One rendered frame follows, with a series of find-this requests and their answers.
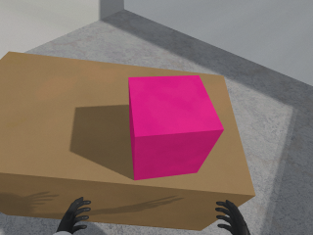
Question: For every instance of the carton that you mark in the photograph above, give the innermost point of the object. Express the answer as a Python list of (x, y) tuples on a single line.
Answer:
[(173, 125)]

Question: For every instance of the robot right hand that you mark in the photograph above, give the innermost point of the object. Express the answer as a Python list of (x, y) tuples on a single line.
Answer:
[(237, 225)]

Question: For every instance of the robot left hand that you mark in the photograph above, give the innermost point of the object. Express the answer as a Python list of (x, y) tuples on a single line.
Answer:
[(70, 217)]

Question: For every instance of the pedestal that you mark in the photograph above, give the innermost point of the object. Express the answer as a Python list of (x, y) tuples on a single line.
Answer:
[(65, 134)]

